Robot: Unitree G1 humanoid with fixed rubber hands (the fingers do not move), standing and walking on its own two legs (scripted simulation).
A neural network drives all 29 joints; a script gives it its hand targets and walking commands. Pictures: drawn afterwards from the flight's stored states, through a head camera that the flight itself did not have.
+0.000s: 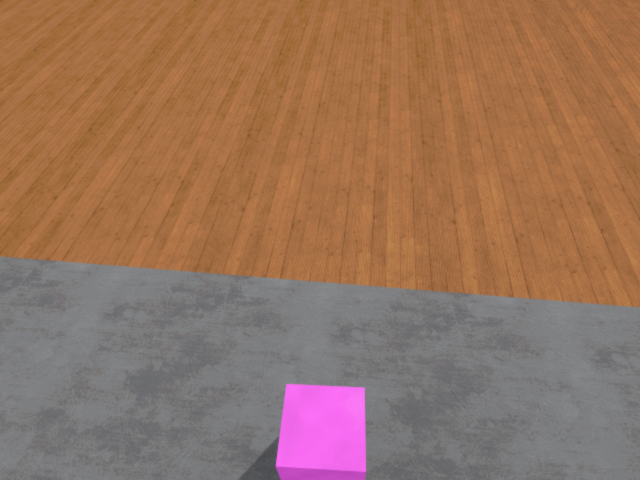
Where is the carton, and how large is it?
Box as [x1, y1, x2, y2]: [276, 384, 365, 479]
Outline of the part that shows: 286,384 276,460 276,468 280,478 364,479 364,388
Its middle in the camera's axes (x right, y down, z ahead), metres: +0.01 +0.54 +1.06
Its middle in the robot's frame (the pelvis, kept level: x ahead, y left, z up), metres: +0.41 +0.05 -0.66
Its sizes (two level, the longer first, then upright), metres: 0.210 0.200 0.250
